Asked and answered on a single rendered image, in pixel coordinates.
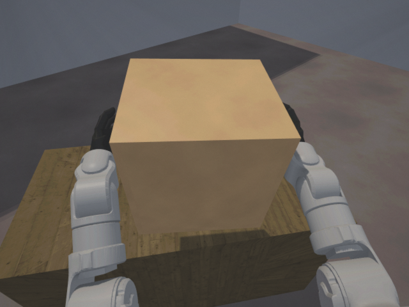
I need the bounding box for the left robot upper arm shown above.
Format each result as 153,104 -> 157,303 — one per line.
67,276 -> 139,307

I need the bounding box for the left robot forearm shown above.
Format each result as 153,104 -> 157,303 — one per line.
65,149 -> 127,307

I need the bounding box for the pedestal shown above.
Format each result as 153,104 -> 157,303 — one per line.
0,146 -> 357,307

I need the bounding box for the right robot upper arm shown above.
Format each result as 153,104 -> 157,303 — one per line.
316,257 -> 409,307

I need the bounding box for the carton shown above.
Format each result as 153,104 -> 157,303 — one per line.
109,58 -> 301,235

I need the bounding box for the robot left hand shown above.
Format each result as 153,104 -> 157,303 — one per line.
90,107 -> 116,153

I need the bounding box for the right robot forearm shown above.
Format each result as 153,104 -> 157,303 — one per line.
284,142 -> 399,304

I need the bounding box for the robot right hand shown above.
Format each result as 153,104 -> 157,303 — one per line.
283,103 -> 305,142

